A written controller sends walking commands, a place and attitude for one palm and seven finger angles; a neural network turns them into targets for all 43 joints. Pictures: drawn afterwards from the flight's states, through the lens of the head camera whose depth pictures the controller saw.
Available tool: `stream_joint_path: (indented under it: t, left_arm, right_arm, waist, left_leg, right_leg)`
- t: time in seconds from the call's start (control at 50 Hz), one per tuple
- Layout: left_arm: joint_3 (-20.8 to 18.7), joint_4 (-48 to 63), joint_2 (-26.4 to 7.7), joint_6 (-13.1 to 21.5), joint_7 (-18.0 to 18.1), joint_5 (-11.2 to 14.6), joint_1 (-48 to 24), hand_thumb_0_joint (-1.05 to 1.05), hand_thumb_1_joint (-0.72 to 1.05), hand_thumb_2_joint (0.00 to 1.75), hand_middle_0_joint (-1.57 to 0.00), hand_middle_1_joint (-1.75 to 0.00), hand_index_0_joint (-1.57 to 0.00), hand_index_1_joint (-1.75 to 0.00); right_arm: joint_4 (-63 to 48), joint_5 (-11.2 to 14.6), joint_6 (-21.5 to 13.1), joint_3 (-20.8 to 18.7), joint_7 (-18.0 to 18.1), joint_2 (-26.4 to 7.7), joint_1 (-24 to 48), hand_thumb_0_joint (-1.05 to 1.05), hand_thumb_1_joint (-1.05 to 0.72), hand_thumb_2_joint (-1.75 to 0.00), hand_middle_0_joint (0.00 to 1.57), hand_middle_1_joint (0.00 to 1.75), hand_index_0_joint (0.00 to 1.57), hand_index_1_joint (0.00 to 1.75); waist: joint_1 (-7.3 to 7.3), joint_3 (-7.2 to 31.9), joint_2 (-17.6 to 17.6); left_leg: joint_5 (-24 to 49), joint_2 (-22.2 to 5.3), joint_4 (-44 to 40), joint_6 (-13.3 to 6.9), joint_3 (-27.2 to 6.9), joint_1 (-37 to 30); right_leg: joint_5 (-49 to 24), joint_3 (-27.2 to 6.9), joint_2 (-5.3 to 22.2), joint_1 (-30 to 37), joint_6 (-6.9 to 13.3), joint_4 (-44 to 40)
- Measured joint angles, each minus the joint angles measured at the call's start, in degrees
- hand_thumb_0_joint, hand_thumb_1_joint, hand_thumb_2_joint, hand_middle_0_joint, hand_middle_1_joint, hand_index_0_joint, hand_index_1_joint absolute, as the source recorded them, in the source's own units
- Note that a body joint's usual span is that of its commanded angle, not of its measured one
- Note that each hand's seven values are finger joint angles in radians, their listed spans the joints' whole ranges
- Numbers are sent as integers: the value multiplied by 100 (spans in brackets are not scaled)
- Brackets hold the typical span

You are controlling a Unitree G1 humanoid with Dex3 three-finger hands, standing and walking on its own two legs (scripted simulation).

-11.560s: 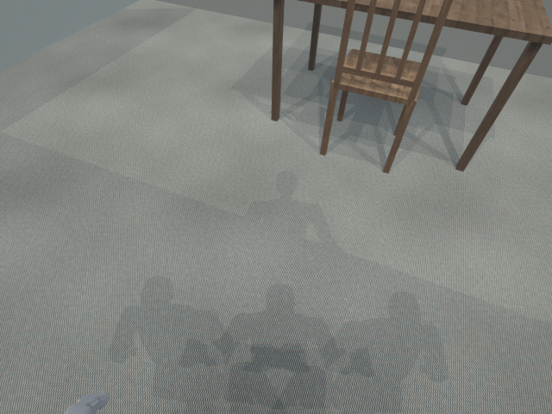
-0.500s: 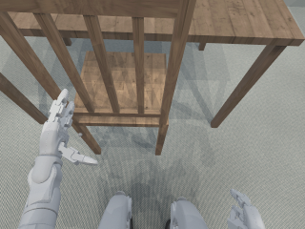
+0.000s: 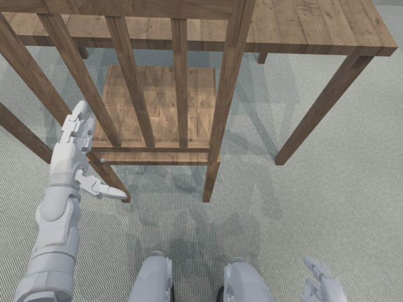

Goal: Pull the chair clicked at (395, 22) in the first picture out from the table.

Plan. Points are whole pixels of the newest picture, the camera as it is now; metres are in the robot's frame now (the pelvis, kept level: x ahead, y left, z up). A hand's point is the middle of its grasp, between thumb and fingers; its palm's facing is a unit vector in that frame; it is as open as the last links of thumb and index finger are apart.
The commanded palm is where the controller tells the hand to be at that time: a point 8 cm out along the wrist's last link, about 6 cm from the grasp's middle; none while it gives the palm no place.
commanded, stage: push the fingers through the gap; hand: left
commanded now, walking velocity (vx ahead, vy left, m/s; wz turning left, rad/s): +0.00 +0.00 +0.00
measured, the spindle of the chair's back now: (138, 100) +0.49 +0.14 +0.05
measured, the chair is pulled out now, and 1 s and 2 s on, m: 0.00 0.00 0.00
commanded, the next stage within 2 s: hook a spindle and tug to test in 1.20 s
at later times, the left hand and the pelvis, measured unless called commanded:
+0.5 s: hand (106, 141) +0.42 +0.20 +0.02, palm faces +0.03 -1.00 -0.05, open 16.9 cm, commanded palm +0.40 +0.24 +0.02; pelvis +0.00 +0.00 +0.00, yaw +0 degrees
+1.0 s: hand (109, 124) +0.46 +0.20 +0.02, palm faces +0.03 -1.00 -0.04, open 16.9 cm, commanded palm +0.42 +0.24 +0.02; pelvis +0.00 +0.01 +0.00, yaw -1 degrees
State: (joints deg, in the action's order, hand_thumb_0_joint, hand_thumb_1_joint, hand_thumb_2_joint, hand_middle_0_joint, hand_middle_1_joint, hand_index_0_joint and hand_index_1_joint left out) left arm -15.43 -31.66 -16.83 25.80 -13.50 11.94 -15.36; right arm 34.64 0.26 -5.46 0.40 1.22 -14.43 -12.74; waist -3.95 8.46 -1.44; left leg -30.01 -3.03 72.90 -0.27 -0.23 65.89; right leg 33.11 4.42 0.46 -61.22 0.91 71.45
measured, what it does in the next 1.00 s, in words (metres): stands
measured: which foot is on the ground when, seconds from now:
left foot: down 0.00-1.00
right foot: down 0.00-1.00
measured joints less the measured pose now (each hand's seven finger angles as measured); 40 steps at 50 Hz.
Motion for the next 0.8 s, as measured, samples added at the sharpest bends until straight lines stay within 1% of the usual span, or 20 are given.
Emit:
stream_joint_path:
  t: [0.14, 0.26, 0.46, 0.8]
  left_arm:
    - [-54, -307, -19, 60, 79, -68, -201, -1, -50, 30, -6, -8, -7, -8]
    - [-100, -650, -79, 145, 107, -140, -568, -1, -50, 30, -6, -8, -7, -8]
    - [-258, -1120, -232, 163, 63, -184, -1028, -1, -50, 30, -6, -8, -6, -8]
    - [-504, -2036, -477, 259, 50, -376, -1909, -1, -50, 30, -6, -8, -7, -8]
  right_arm:
    - [44, -10, 81, 5, -37, -11, -129, 1, -91, -89, 20, 30, 20, 30]
    - [125, -34, 125, -2, -34, -32, -160, 1, -91, -89, 20, 30, 20, 30]
    - [153, -44, 236, 1, -63, -30, -204, 1, -91, -89, 20, 30, 20, 30]
    - [207, -102, 442, 36, -107, -60, -276, 1, -91, -89, 20, 30, 20, 30]
  waist:
    - [-31, 19, -9]
    - [-65, -11, -19]
    - [-127, -10, -19]
    - [-255, -8, -33]
  left_leg:
    - [22, -2, -46, -11, 25, -2]
    - [22, -1, 6, -12, 8, 83]
    - [30, -17, 13, -16, 21, 156]
    - [-6, -34, 117, -29, 5, 377]
  right_leg:
    - [-30, -25, -3, -10, -13, -43]
    - [-28, -11, -2, -84, -10, 0]
    - [-48, -28, -19, -167, -13, 6]
    - [-32, -22, -39, -372, -24, 75]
